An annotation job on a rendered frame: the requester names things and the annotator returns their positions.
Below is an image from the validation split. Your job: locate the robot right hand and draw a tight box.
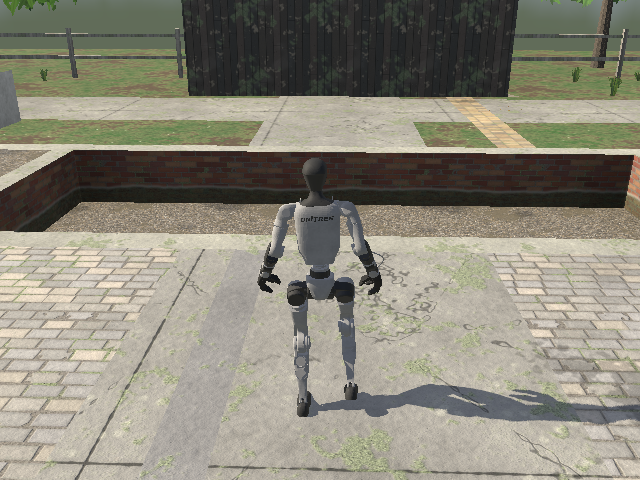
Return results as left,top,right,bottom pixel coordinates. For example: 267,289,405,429
359,272,382,295

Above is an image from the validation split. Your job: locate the robot left hand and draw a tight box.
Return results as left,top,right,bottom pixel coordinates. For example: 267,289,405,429
257,274,281,293

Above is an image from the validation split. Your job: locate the right robot shin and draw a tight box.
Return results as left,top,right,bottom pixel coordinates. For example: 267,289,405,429
341,318,356,388

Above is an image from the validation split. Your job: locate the humanoid robot torso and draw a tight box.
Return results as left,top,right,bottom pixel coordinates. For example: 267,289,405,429
294,196,341,300

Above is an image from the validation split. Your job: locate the left robot forearm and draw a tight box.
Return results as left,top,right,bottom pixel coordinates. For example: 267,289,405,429
259,242,278,278

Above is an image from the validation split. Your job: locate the left robot upper arm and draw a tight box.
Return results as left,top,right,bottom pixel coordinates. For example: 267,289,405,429
268,203,296,258

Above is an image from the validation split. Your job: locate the right robot upper arm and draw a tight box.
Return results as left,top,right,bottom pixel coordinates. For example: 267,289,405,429
337,200,368,256

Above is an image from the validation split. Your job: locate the right robot forearm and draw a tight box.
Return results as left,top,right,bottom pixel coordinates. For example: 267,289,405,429
358,240,379,278

